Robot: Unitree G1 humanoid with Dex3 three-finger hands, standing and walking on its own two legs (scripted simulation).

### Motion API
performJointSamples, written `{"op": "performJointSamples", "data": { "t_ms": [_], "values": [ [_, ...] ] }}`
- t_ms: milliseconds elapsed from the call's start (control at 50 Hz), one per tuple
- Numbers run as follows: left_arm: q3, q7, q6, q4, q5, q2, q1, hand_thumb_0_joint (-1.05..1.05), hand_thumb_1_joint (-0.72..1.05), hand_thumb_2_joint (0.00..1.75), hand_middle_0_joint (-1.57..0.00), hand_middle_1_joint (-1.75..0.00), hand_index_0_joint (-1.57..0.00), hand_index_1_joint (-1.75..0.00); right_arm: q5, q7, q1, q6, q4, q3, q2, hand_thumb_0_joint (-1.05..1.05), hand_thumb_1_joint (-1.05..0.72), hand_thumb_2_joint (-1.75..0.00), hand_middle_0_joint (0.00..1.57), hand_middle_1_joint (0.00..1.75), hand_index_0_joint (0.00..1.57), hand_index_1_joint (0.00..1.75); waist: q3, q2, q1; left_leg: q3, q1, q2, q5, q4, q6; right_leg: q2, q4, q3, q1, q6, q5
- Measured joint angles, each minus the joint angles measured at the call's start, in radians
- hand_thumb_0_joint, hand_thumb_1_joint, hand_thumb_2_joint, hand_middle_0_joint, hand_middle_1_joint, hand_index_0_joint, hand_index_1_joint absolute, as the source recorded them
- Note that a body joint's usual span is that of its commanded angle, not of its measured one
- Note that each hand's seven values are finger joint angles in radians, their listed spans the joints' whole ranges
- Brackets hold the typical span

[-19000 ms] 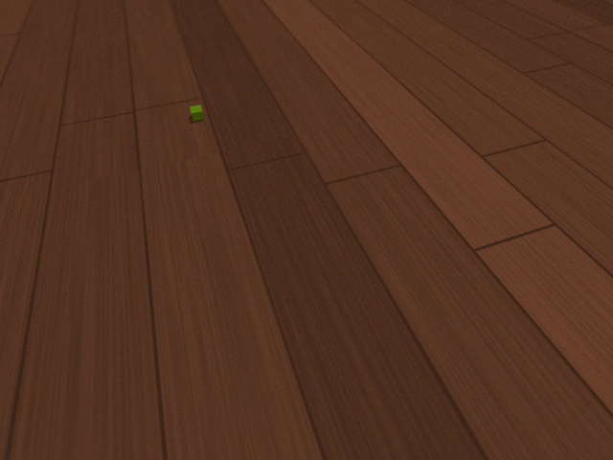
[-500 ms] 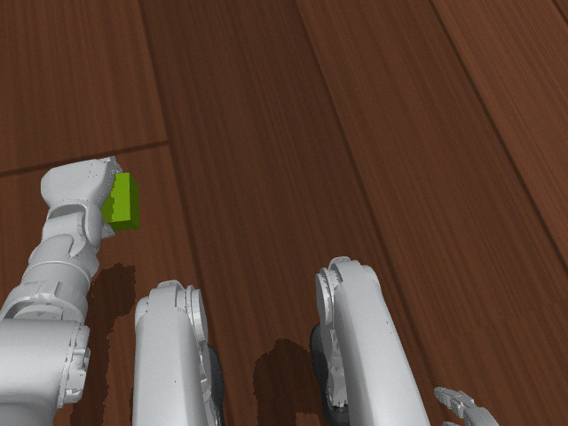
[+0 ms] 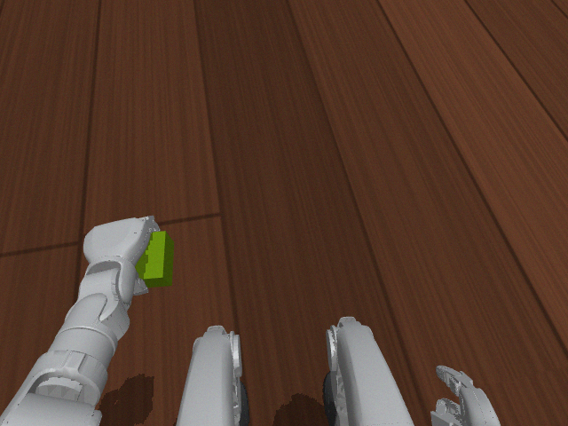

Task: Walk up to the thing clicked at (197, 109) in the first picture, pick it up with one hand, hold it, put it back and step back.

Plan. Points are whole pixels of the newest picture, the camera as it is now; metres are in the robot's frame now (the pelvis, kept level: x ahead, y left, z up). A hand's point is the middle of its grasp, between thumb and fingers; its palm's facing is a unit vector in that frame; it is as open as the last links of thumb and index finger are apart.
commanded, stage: lift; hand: left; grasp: from above
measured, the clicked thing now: (148, 260) +0.40 +0.22 -0.12
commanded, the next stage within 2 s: hold in 0.78 s
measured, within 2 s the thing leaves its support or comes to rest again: neither
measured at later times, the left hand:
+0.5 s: hand (104, 229) +0.37 +0.22 +0.05, palm faces -0.43 -0.12 -0.90, open 10.3 cm
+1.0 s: hand (80, 187) +0.39 +0.22 +0.12, palm faces -0.42 -0.10 -0.90, open 10.3 cm
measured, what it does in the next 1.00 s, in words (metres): rises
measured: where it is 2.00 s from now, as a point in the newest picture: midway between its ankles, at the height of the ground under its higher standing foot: outside the picture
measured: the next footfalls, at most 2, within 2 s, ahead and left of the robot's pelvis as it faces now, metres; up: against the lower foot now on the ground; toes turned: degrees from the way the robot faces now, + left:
none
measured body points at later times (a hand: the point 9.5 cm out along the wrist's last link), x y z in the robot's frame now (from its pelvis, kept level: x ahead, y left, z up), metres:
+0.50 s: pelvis +0.05 +0.00 +0.14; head +0.11 -0.01 +0.59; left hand +0.39 +0.22 +0.11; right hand +0.14 -0.27 +0.01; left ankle +0.08 +0.12 -0.52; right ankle +0.09 -0.14 -0.52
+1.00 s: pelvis +0.08 +0.00 +0.19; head +0.11 -0.01 +0.64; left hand +0.41 +0.22 +0.17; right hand +0.17 -0.26 +0.06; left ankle +0.08 +0.12 -0.52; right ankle +0.09 -0.14 -0.52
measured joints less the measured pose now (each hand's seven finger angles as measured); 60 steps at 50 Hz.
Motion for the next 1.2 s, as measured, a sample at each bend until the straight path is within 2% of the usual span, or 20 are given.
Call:
{"op": "performJointSamples", "data": {
  "t_ms": [200,420,600,920,1060,1200],
  "values": [
    [-0.037,0.003,0.022,0.013,-0.027,-0.033,0.073,0.05,0.07,0.42,-0.99,-0.54,-0.63,-0.5,0.017,-0.028,0.047,-0.029,0.027,0.003,0.008,0.01,-0.91,-0.9,0.2,0.3,0.2,0.3,0.023,-0.005,0.009,0.022,0.322,0.008,0.056,-0.275,-0.005,0.007,-0.269,0.006,0.311,-0.005,0.059],
    [-0.059,0.043,0.022,0.065,-0.007,-0.083,0.095,0.05,0.07,0.42,-1.01,-0.5,-0.63,-0.48,0.012,-0.038,0.088,-0.046,0.056,-0.007,-0.003,0.01,-0.91,-0.9,0.2,0.3,0.2,0.3,0.064,-0.015,0.015,0.042,0.597,0.007,0.117,-0.527,-0.007,0.008,-0.516,0.012,0.579,-0.006,0.121],
    [-0.061,0.044,0.041,0.098,-0.011,-0.107,0.084,0.05,0.07,0.42,-1.01,-0.5,-0.64,-0.48,0.011,-0.024,0.117,-0.041,0.058,-0.014,-0.005,0.01,-0.9,-0.9,0.2,0.3,0.2,0.3,0.094,-0.02,0.016,0.055,0.777,0.002,0.168,-0.701,-0.007,0.005,-0.685,0.017,0.755,-0.004,0.17],
    [-0.076,0.018,0.007,0.071,0.001,-0.107,0.116,0.04,0.06,0.43,-1.01,-0.5,-0.64,-0.49,0.018,-0.006,0.118,-0.021,0.046,-0.024,-0.008,0.01,-0.9,-0.9,0.2,0.3,0.2,0.3,0.12,-0.019,0.037,0.079,0.997,-0.006,0.232,-0.915,-0.005,0.0,-0.889,0.032,0.963,0.0,0.234],
    [-0.087,0.008,0.013,0.072,0.008,-0.114,0.111,0.04,0.06,0.43,-1.01,-0.52,-0.64,-0.49,0.022,0.002,0.111,-0.011,0.044,-0.027,-0.012,0.01,-0.9,-0.89,0.2,0.3,0.2,0.3,0.121,-0.018,0.049,0.085,1.064,-0.009,0.25,-0.976,-0.005,-0.002,-0.946,0.036,1.028,0.001,0.252],
    [-0.095,-0.027,0.019,0.057,0.006,-0.113,0.11,0.04,0.07,0.42,-1.02,-0.53,-0.64,-0.49,0.026,0.009,0.108,-0.003,0.035,-0.028,-0.015,0.01,-0.9,-0.89,0.2,0.3,0.2,0.3,0.126,-0.017,0.056,0.091,1.115,-0.01,0.267,-1.02,-0.005,-0.001,-0.986,0.04,1.075,0.0,0.268]
  ]
}}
